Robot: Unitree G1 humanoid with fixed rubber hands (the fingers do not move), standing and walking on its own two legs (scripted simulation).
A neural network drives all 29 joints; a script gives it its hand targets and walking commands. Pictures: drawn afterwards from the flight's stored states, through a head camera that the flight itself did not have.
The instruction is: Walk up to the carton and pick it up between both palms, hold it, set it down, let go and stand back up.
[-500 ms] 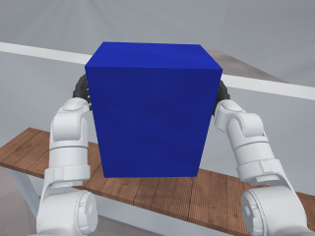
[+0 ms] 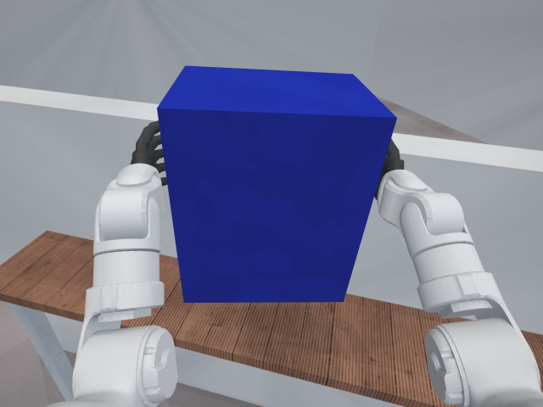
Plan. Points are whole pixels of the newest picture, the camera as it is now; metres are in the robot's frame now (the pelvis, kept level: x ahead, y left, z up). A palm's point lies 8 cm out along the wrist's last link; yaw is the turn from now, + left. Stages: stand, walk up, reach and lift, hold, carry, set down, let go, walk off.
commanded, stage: hold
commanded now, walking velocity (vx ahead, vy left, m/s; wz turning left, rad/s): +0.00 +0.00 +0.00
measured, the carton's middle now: (267, 189) +0.37 +0.00 +0.22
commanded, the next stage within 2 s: none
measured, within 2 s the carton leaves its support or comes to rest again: neither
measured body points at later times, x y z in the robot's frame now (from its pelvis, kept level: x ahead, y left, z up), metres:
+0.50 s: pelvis -0.01 -0.01 +0.00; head -0.08 +0.01 +0.44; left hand +0.38 +0.17 +0.26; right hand +0.38 -0.17 +0.25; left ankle +0.00 +0.11 -0.75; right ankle +0.00 -0.12 -0.75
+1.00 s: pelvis +0.00 +0.00 +0.00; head -0.08 +0.03 +0.44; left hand +0.37 +0.18 +0.25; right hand +0.37 -0.16 +0.25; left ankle +0.00 +0.11 -0.75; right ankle +0.00 -0.12 -0.75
